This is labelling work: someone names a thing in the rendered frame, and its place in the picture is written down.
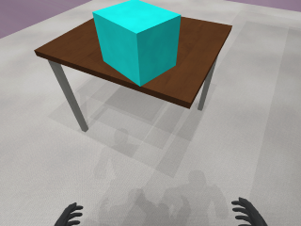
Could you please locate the carton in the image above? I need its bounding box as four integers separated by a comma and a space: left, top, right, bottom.
92, 0, 182, 87

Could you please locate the table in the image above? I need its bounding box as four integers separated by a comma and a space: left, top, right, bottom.
34, 16, 232, 132

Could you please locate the robot right hand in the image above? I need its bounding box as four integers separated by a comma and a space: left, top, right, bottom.
231, 197, 268, 226

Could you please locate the robot left hand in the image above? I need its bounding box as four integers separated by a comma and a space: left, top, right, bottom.
54, 202, 84, 226

